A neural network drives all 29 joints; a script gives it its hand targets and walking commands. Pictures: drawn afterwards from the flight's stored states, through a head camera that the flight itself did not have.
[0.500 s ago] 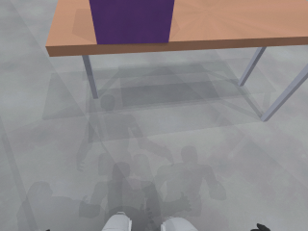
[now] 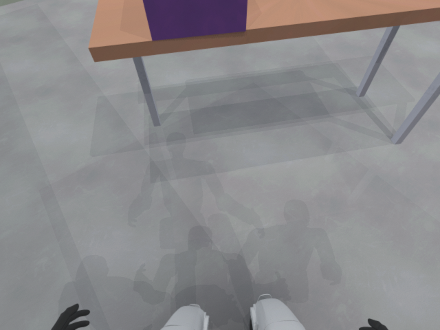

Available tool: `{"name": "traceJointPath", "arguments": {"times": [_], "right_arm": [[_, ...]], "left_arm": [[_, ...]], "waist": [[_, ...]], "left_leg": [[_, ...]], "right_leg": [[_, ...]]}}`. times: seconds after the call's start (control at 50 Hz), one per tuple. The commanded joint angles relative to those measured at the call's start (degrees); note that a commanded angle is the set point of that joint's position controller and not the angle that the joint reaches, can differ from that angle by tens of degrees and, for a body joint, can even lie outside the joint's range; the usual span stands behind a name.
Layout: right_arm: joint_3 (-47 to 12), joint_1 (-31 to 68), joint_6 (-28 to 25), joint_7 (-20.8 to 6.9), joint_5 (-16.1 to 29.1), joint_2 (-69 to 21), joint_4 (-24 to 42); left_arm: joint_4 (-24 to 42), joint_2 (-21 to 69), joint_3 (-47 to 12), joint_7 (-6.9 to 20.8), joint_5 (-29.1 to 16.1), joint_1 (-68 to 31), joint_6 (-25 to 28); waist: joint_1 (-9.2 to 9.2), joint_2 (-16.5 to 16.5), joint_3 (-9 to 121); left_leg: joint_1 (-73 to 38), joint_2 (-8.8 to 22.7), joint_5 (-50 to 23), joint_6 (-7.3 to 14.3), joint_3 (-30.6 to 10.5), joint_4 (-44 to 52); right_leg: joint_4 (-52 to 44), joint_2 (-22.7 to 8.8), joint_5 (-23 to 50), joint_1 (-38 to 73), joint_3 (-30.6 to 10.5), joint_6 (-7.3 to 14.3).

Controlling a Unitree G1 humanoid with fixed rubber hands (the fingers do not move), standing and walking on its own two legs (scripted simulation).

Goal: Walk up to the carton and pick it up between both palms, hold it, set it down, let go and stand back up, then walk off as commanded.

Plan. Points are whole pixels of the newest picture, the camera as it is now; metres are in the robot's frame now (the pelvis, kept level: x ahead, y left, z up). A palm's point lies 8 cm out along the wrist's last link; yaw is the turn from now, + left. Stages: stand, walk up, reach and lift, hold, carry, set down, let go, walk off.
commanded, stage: walk off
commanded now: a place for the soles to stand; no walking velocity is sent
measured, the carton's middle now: out of the picture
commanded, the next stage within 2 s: stand in 0.96 s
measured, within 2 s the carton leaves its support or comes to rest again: neither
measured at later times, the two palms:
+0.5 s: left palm out of the picture +0.02 +0.29 -0.11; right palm out of the picture +0.01 -0.31 -0.09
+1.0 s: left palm out of the picture +0.05 +0.28 -0.10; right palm out of the picture +0.02 -0.32 -0.09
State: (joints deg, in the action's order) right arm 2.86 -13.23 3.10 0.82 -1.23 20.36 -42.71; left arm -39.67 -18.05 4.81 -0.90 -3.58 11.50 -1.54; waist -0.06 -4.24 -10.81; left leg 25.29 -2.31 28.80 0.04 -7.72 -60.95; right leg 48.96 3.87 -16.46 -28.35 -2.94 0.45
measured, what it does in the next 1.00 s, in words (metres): steps on the spot: left foot, then right foot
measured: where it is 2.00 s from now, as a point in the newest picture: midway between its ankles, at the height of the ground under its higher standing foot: outside the picture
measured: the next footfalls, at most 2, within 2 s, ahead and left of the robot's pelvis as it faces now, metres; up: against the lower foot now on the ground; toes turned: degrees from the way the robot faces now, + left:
left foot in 0.02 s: +0.03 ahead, +0.11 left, +0.00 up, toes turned -8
right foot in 0.30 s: +0.01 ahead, -0.13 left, +0.00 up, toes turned +4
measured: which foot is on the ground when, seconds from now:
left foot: up 0.00-0.00, down 0.02-1.00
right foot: down 0.00-0.02, up 0.04-0.28, down 0.30-1.00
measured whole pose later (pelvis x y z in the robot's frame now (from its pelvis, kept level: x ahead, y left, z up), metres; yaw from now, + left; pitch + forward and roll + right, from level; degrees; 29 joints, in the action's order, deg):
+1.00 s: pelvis -0.05 -0.01 +0.01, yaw -1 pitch -3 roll -1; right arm 2.9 -13.1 -1.5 0.8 -1.3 21.0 -45.7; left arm -47.7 -19.9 3.8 -0.9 -3.6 9.2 0.7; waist 0.3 -0.9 -12.3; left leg 23.7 -2.4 23.0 -0.6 -7.8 -50.1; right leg 48.1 4.1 -23.7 -21.1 -2.8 0.6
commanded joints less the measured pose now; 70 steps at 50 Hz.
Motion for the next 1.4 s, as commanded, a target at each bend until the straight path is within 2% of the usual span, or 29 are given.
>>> {"name": "traceJointPath", "arguments": {"times": [0.0, 0.02, 0.04, 0.06, 0.08, 0.22, 0.26, 0.28, 0.3, 0.32, 0.36, 0.44, 0.48, 0.52, 0.54, 0.56, 0.64, 0.7, 0.72, 0.8, 0.88, 0.94, 0.96, 1.0, 1.04, 1.08, 1.14, 1.26, 1.38], "right_arm": [[5.9, -14.5, -1.9, -0.1, -1.2, 16.0, -0.9], [5.9, -11.5, -2.0, 0.2, -1.0, 21.7, 0.4], [5.6, -3.4, -2.0, 0.7, -0.5, 24.0, 2.9], [4.6, 3.2, -2.8, 1.4, -0.8, 21.9, 4.4], [3.8, 7.6, -3.2, 1.6, -0.7, 20.0, 4.5], [4.4, 1.1, -3.7, 0.7, -1.6, 17.0, 3.1], [4.5, 3.9, -3.1, 0.3, -1.3, 17.4, 3.0], [4.1, 3.2, -2.8, 0.2, -1.5, 15.2, 2.3], [3.6, 5.1, -3.0, 0.5, -0.8, 11.9, 2.5], [4.6, 7.0, -3.5, 0.9, -0.1, 13.3, 2.5], [5.5, -0.4, -3.7, 0.6, 0.7, 15.0, -0.3], [5.1, -5.3, -4.4, 0.2, 0.7, 14.5, -1.2], [5.2, -8.2, -5.0, 0.2, 0.4, 14.7, -2.1], [5.1, -6.2, -5.7, 0.4, -0.3, 17.1, -0.8], [4.8, -3.7, -5.6, 0.5, 0.1, 19.1, -0.7], [4.3, -0.9, -5.6, 0.4, 0.0, 18.5, -0.6], [3.3, 3.5, -5.4, 0.3, 0.1, 15.8, 1.3], [3.7, 2.4, -5.1, 0.6, 0.4, 14.5, 1.2], [3.7, -0.1, -5.0, 0.7, 0.6, 13.9, 0.3], [4.2, -3.9, -5.7, 0.8, 0.3, 15.6, 0.1], [3.9, -0.4, -5.8, 0.4, 0.2, 17.5, 0.9], [3.4, 2.9, -5.6, 0.4, 0.4, 16.2, 2.0], [3.3, 4.9, -6.0, 0.2, 0.0, 14.8, -0.3], [3.0, 3.3, -5.7, -0.1, 0.5, 13.1, -1.7], [3.1, 0.9, -5.7, -0.2, 0.3, 13.0, -3.4], [3.5, -1.4, -6.5, -0.5, -0.2, 14.2, -5.0], [3.7, 3.1, -7.1, -0.3, 0.0, 16.5, -4.3], [2.2, 3.9, -5.9, 0.1, 0.7, 13.3, -6.1], [2.0, 5.4, -5.9, 0.0, 0.1, 13.8, -7.9]], "left_arm": [[2.9, -14.2, 2.9, -1.4, 4.3, -7.4, -0.7], [3.3, -11.6, 2.7, -1.6, 3.7, -6.8, -1.2], [3.7, -16.4, 4.1, -2.0, 4.5, -10.7, -0.9], [2.1, -17.6, 4.3, -1.9, 4.1, -7.5, -0.6], [0.1, -18.0, 4.2, -1.7, 3.5, -3.3, -0.6], [-3.3, -16.1, 4.3, 0.1, 4.3, -1.7, 0.6], [-7.0, -15.6, 4.0, 0.4, 4.2, 3.5, 1.3], [-7.8, -15.5, 4.1, 0.4, 4.4, 6.0, 2.0], [-8.2, -16.9, 3.9, 0.1, 5.1, 6.0, 2.5], [-7.9, -20.7, 4.7, 0.0, 5.4, 2.5, 2.8], [-5.5, -20.9, 4.4, -0.8, 5.4, -6.8, 3.3], [-4.6, -19.8, 3.4, -0.3, 4.9, -8.9, 3.2], [-3.7, -18.0, 2.6, -0.2, 4.6, -10.9, 2.6], [-4.5, -14.1, 1.8, 0.0, 3.5, -6.9, 1.7], [-5.0, -16.3, 2.3, -0.3, 3.1, -5.5, 1.5], [-6.1, -17.8, 2.7, -0.4, 3.2, -4.2, 1.4], [-6.2, -15.4, 2.5, -0.1, 3.4, -0.9, 3.1], [-5.5, -19.8, 3.1, -0.1, 4.6, -0.9, 3.8], [-4.7, -20.0, 3.0, -0.2, 4.8, -3.8, 3.8], [-3.2, -18.0, 1.9, -0.2, 4.2, -5.7, 3.0], [-3.7, -16.1, 1.6, -0.2, 3.5, -3.5, 2.1], [-4.3, -16.7, 1.8, -0.2, 3.9, -1.0, 2.8], [-7.1, -14.5, 2.4, 0.2, 5.1, 0.1, 3.5], [-7.5, -18.5, 2.7, 0.4, 6.3, -3.4, 4.4], [-7.7, -18.6, 2.0, 0.2, 6.3, -7.5, 4.4], [-8.9, -16.2, 1.2, 0.5, 5.9, -9.3, 4.5], [-11.5, -14.5, 1.2, 0.7, 4.6, -3.3, 4.5], [-12.9, -18.0, 1.5, 0.1, 5.3, -5.4, 4.9], [-14.4, -14.5, 0.2, 0.2, 4.7, -8.3, 4.1]], "waist": [[-4.89, 5.6, 8.9], [-5.14, -13.2, 3.8], [-4.5, -5.4, -0.9], [-0.75, -1.7, -4.0], [1.67, -1.6, -4.8], [-0.82, -10.9, 4.3], [2.31, -8.9, 5.9], [3.33, -4.8, 6.4], [4.91, 9.3, 4.8], [4.73, 13.6, 1.6], [-0.37, 6.4, 2.1], [-2.4, 12.1, 8.3], [-4.3, 12.0, 9.0], [-2.77, -3.7, 8.7], [-1.08, -4.8, 7.1], [0.19, -2.1, 6.3], [2.29, -1.0, 10.4], [1.73, 6.9, 12.1], [0.23, 7.5, 12.9], [-1.09, 4.9, 15.1], [0.87, -1.6, 12.9], [2.1, 1.1, 12.8], [2.36, 2.4, 17.8], [0.08, 7.1, 15.4], [-1.82, 9.1, 12.8], [-2.74, 4.6, 12.6], [1.28, -0.2, 18.1], [0.01, 5.5, 20.4], [0.01, 2.1, 15.6]], "left_leg": [[-20.0, 3.3, 0.5, 4.2, -5.6, 24.5], [-5.5, 18.2, 11.5, 9.2, -31.4, 42.3], [12.2, 23.2, 15.7, 14.0, -45.0, 50.3], [14.9, 21.2, 16.6, 13.4, -42.2, 49.3], [12.5, 18.3, 14.8, 11.9, -31.0, 45.1], [2.3, 14.5, 17.3, 11.1, -22.9, 40.2], [11.9, 12.1, 19.3, 7.7, -14.8, 37.9], [16.9, 9.2, 18.7, 5.5, -11.6, 31.6], [17.0, 2.1, 17.1, 2.3, -7.2, 17.9], [11.1, -5.5, 7.9, 0.8, -1.0, 1.4], [6.8, -1.8, 2.5, 1.1, -4.9, -2.6], [-2.2, 1.2, -2.7, 1.5, 0.2, 7.6], [-12.0, 1.5, -3.8, 3.9, -0.7, 20.3], [-9.7, 11.0, 0.5, 6.2, -24.0, 39.1], [-3.5, 16.9, 0.5, 8.9, -33.9, 43.1], [-2.4, 17.3, 0.0, 10.2, -35.2, 43.0], [-2.9, 10.7, -17.0, 7.7, -17.6, 31.1], [0.0, -0.7, -14.0, 2.7, -1.2, 13.4], [-2.1, -0.6, -12.7, 2.8, 0.3, 11.6], [-10.1, 4.9, -24.0, 5.1, -6.8, 19.0], [-4.3, 14.1, -19.2, 10.6, -23.0, 33.8], [-0.1, 10.5, -20.6, 9.1, -15.6, 28.7], [-0.8, 7.7, -9.4, 6.9, -12.0, 27.0], [-4.1, 1.9, -4.4, 2.5, -2.8, 20.7], [-8.1, 1.2, -4.4, 2.8, -0.5, 20.2], [-12.5, 5.8, -8.0, 4.4, -6.5, 29.4], [-9.9, 12.3, -15.5, 9.4, -18.0, 34.1], [-10.4, 3.5, -22.3, 3.1, -3.7, 20.3], [-8.9, 7.7, -16.4, 5.8, -9.9, 30.8]], "right_leg": [[-3.9, -7.6, -20.5, -17.0, -10.7, 4.1], [19.1, 6.4, -25.0, -19.1, -2.3, 0.3], [29.4, 7.6, -21.0, -9.4, -9.2, 0.1], [31.2, 5.8, -16.1, -6.0, -11.9, 0.1], [31.5, 4.1, -12.5, -7.1, -10.2, 0.0], [5.8, -1.9, -18.9, 4.5, -0.3, 0.2], [-8.3, -2.6, -15.3, 21.4, 4.0, 1.7], [-13.5, -3.3, -19.8, 27.2, -0.6, 2.1], [-27.0, -11.4, -35.3, 18.1, -18.9, 4.6], [-36.2, -20.4, -39.9, 4.5, -35.5, 7.5], [-33.1, -21.6, -33.1, 3.2, -34.3, 9.7], [-24.7, -18.5, -17.8, 5.0, -24.2, 12.0], [-17.4, -14.6, -11.4, 0.4, -16.4, 8.9], [-0.8, -2.7, -10.7, -0.3, -5.3, 1.9], [4.2, 0.9, -17.8, 3.3, -1.3, 1.3], [6.1, -0.5, -19.5, 4.9, -2.0, 1.6], [-12.1, -4.1, -4.0, 14.9, -0.2, 2.8], [-21.8, -16.7, -2.3, 15.1, -20.5, 10.4], [-20.4, -19.0, 1.4, 14.3, -21.3, 12.2], [-9.5, -12.3, 12.0, 9.5, -11.0, 9.0], [0.3, -1.8, -6.0, 11.8, 0.5, 2.6], [-7.8, -5.4, -1.7, 16.6, -3.7, 3.9], [-11.7, -6.2, -5.3, 19.4, -9.5, 4.3], [-19.8, -12.4, -8.4, 13.2, -18.3, 8.4], [-22.2, -15.3, -11.6, 7.4, -21.4, 9.4], [-17.7, -10.2, -8.7, 4.8, -14.6, 4.8], [-6.9, -4.0, 0.0, 14.6, -3.6, 1.0], [-16.7, -12.5, 10.7, 16.1, -16.0, 7.9], [-14.9, -6.7, -0.7, 12.4, -9.3, 3.3]]}}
